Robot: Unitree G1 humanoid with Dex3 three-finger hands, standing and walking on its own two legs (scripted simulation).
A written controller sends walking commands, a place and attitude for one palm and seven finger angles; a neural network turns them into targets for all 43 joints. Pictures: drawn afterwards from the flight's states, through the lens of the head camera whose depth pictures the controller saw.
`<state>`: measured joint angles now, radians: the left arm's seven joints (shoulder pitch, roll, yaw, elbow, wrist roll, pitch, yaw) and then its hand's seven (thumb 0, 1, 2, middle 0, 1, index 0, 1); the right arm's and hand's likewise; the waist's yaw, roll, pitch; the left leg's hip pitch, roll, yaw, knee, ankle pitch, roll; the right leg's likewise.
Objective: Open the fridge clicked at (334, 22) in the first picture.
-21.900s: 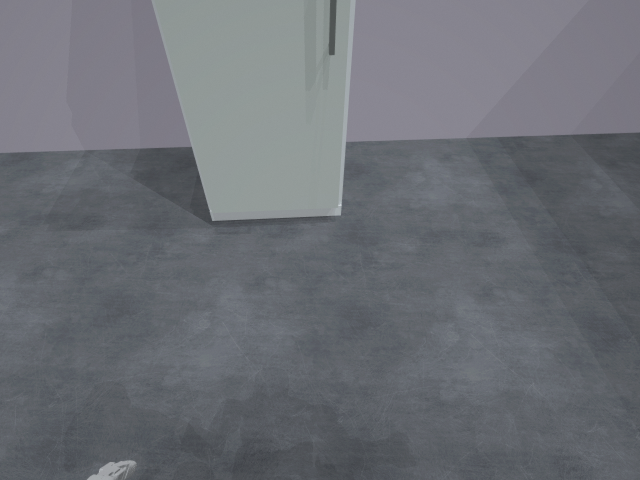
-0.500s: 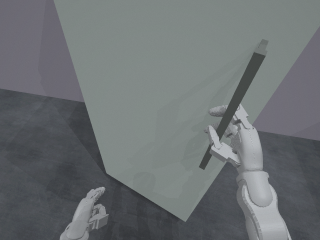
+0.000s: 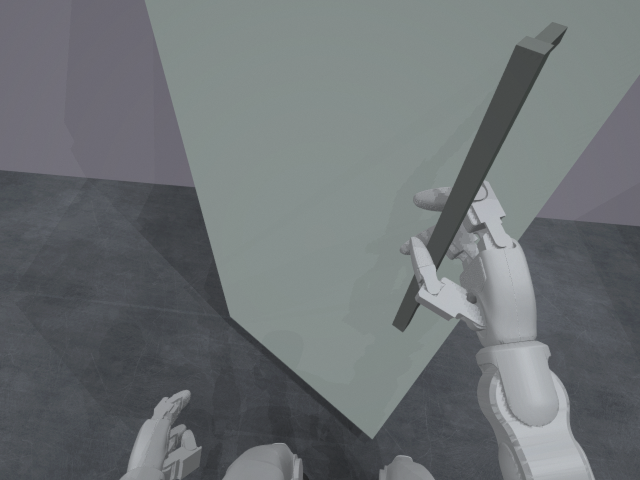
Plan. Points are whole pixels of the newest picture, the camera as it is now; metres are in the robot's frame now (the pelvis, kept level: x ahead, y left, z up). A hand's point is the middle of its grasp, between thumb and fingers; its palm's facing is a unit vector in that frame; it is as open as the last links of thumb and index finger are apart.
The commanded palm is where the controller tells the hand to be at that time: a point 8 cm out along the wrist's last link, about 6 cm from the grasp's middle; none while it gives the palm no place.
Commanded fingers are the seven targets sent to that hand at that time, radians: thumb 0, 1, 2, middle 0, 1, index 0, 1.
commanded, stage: walk backward, drawing the door open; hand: right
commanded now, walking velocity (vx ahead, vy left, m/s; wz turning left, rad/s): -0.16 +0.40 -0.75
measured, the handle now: (451, 226) +0.32 -0.05 +0.20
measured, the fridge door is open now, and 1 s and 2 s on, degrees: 36 48 51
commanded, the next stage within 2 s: stop walking and hold the door back in 1.14 s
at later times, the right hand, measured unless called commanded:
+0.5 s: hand (373, 296) +0.25 +0.01 +0.18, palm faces +0.22 +0.96 -0.15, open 6.3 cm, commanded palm +0.21 -0.03 +0.19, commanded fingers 0.00 -0.90 -0.90 0.45 1.40 0.45 1.40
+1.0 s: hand (312, 308) +0.22 +0.06 +0.19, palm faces +0.79 +0.56 -0.24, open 6.0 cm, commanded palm +0.16 +0.06 +0.19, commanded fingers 0.00 -0.90 -0.90 0.45 1.40 0.45 1.40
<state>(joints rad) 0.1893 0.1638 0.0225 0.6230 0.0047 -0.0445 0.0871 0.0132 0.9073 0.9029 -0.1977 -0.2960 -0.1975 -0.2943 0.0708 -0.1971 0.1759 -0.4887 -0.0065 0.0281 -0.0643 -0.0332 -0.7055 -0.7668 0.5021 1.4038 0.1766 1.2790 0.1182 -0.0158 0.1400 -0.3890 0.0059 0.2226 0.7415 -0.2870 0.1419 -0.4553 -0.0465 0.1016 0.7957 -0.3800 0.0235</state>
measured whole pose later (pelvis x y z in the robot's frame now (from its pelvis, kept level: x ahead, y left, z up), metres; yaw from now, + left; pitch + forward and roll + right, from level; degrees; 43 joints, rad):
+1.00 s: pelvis +0.13 +0.39 +0.03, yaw -54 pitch +0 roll +2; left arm 0.13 0.14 0.02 0.62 0.01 -0.12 0.05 0.01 0.90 0.90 -0.20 -0.30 -0.20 -0.29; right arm -0.05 -0.22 -0.05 -0.40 -0.01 -0.12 -0.03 -0.02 -0.68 -0.84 0.46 1.40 0.32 1.40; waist 0.00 -0.05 0.26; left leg -0.59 0.05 0.03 0.92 -0.32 -0.03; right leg -0.15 -0.16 -0.02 0.45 -0.31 0.09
